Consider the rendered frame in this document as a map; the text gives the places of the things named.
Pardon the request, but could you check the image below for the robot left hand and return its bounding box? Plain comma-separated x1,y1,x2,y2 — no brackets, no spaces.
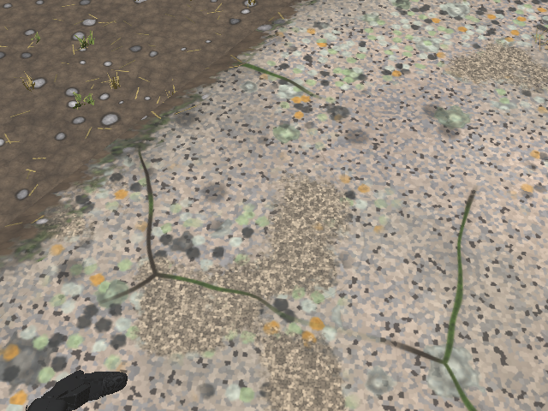
26,370,128,411

